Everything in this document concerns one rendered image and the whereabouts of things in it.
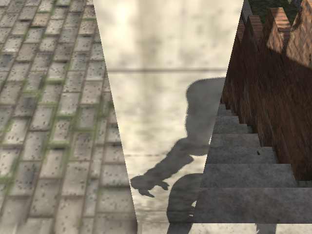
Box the stairs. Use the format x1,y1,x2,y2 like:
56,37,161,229
191,102,312,224

